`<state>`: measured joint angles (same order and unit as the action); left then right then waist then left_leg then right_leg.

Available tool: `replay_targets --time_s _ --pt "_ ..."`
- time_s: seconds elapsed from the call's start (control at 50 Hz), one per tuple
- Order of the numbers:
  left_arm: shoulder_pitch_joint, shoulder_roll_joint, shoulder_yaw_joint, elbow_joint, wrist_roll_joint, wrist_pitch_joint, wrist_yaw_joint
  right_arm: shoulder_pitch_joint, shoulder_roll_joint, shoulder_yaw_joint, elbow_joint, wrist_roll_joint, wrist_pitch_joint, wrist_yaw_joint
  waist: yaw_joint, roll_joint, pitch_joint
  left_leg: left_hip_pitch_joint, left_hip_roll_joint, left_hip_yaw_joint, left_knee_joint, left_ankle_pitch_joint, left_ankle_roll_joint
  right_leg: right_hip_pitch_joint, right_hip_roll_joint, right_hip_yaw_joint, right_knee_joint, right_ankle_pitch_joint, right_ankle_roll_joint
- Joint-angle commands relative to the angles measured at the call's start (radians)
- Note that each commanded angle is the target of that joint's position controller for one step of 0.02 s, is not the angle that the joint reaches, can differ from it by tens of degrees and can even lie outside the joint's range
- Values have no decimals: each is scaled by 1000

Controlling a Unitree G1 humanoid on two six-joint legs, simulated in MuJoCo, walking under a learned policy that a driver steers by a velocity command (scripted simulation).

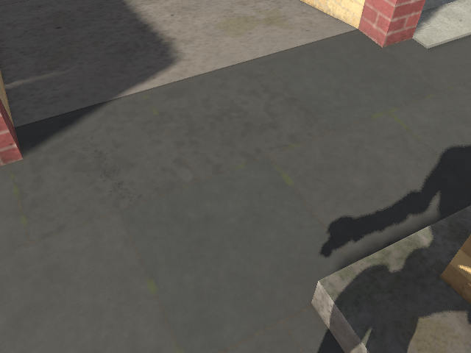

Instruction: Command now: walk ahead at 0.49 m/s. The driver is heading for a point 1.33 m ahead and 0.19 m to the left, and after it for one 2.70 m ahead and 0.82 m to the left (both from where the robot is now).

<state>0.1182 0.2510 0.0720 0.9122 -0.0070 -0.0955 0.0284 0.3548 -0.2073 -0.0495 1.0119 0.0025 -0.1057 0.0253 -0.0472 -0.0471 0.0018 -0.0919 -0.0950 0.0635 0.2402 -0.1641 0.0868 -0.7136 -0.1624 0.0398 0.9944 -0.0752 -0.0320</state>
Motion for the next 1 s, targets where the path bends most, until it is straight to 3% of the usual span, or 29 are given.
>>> replay_targets --time_s 0.02,0.16,0.2,0.22,0.24,0.26,0.28,0.3,0.32,0.36,0.38,0.42,0.46,0.52,0.54,0.58,0.64,0.7,0.74,0.76,0.78,0.8,0.82,0.84,0.86,0.88,0.9,0.94,1.0 --pt "-34 27 -5 -54 8 0 -18 -40 -160 -27 -70 9 -22 -23 34 83 78 -111 262 -143 -137 241 130 40 13 -15 -205 135 21" --pt "-236 36 -24 -117 -8 -17 -64 112 -186 -38 -12 30 15 -39 -48 101 76 188 332 -154 -34 267 120 -17 88 -65 -459 85 -4" --pt "-216 51 -21 -124 -10 -29 -73 104 -198 -43 -9 23 31 -42 -18 127 64 230 350 -160 28 376 102 42 111 -80 -509 3 -34" --pt "-147 80 -10 -108 -11 -33 -73 76 -208 -45 -16 20 36 -41 25 148 19 222 340 -143 100 537 88 162 142 -103 -526 -14 -54" --pt "7 121 15 -59 -6 -40 -70 65 -195 -34 -18 13 39 -39 102 152 -75 192 298 -106 268 686 67 369 174 -125 -543 50 -83" --pt "211 187 41 -4 4 -39 -62 42 -173 -21 -36 3 37 -37 188 131 -210 14 248 -70 517 587 32 683 87 -29 -493 49 -138" --pt "353 281 65 26 25 -32 -57 145 -63 11 -49 -10 21 -26 159 -92 -369 -390 100 -36 914 131 -36 1084 -178 411 -509 -100 -275" --pt "349 224 45 29 22 -32 -58 187 -47 21 -20 18 -5 -17 155 -173 -447 -556 37 -193 1109 -372 -32 1155 -269 739 -675 -211 -329" --pt "255 157 25 15 3 -33 -60 92 -151 -2 -49 46 -22 -14 153 -117 -284 -659 112 -202 1165 -326 -15 1045 -219 586 -689 -255 -261" --pt "99 86 -1 -19 8 -31 -64 -51 -167 -11 -85 30 -26 -23 111 2 -87 -629 204 -151 1070 -150 -18 731 -137 331 -747 -113 -202" --pt "68 61 -11 -19 18 -34 -69 -47 -161 -18 -82 16 -12 -31 77 4 -43 -568 231 -151 1006 -103 -23 628 -94 250 -776 -43 -182" --pt "83 47 -15 5 23 -35 -74 -6 -114 -12 -77 13 19 -33 44 -13 -18 -496 245 -140 947 -76 -36 537 -61 170 -821 38 -190" --pt "120 78 -10 35 21 -39 -63 -37 -105 -12 -102 13 34 -38 32 -23 15 -516 256 -125 862 -44 -50 498 -46 110 -855 94 -201" --pt "163 111 0 54 16 -32 -40 -158 -102 -8 -151 10 37 -40 56 -10 49 -589 259 -116 652 109 -66 533 -38 68 -877 115 -186" --pt "162 115 -1 49 3 -30 -33 -200 -98 -10 -161 11 38 -39 68 2 58 -572 245 -104 572 174 -73 534 -25 42 -879 128 -171" --pt "196 129 2 60 -3 -26 -28 -263 -78 -2 -178 16 39 -30 91 -3 63 -523 218 -79 447 250 -75 540 -12 8 -880 115 -154" --pt "252 144 8 85 -17 -17 -28 -344 -80 2 -214 23 36 -18 117 -3 79 -513 197 -72 363 254 -68 607 -50 19 -867 72 -155" --pt "264 155 15 105 -21 -2 -22 -362 -91 -2 -242 20 31 -8 97 -27 98 -535 189 -81 302 175 -34 716 -111 39 -824 128 -156" --pt "241 165 19 103 -22 11 -18 -310 -129 -17 -242 21 23 -4 54 -34 60 -430 161 -60 269 111 -8 754 -121 32 -751 247 -133" --pt "219 177 23 98 -27 20 -17 -223 -156 -35 -221 17 17 -7 3 -36 6 -304 126 -28 246 95 10 752 -90 3 -647 398 -113" --pt "216 148 12 94 -20 27 -16 -45 -202 -63 -166 17 17 -13 -70 -9 -107 -59 115 -21 257 108 34 681 -31 -45 -438 449 -83" --pt "275 82 -13 77 7 24 -18 115 -285 -87 -134 8 22 -20 -89 166 -264 272 318 -274 275 103 111 430 59 -102 -82 142 -37" --pt "356 -30 -44 76 -3 1 -27 168 -317 -88 -103 8 23 -7 -40 394 -352 485 476 -734 77 -145 232 96 240 -29 215 -497 2" --pt "287 84 -17 80 -30 -21 -35 125 -215 -59 -117 7 13 -2 -56 246 -282 420 460 -756 29 -253 190 -18 181 101 349 -504 -27" --pt "190 127 -6 44 -46 -33 -39 18 -172 -44 -143 7 6 -2 -34 172 -152 285 436 -615 20 -190 146 -72 127 75 349 -402 -53" --pt "149 123 -3 36 -38 -32 -31 -71 -137 -30 -163 3 3 1 2 91 -89 147 397 -490 -3 -74 129 -34 71 47 301 -289 -53" --pt "142 119 6 33 -16 -22 -27 -110 -119 -25 -165 -4 -2 7 29 95 -50 53 358 -407 -28 -1 127 8 33 41 233 -216 -48" --pt "178 84 10 39 -12 7 -27 -106 -94 -18 -149 -10 -7 10 63 125 -43 -28 315 -322 -80 50 120 93 6 40 180 -152 -42" --pt "121 72 13 15 -7 26 -22 -48 -144 -28 -118 -7 -10 -5 66 99 12 -55 316 -263 -119 147 133 25 1 26 82 -68 -14"
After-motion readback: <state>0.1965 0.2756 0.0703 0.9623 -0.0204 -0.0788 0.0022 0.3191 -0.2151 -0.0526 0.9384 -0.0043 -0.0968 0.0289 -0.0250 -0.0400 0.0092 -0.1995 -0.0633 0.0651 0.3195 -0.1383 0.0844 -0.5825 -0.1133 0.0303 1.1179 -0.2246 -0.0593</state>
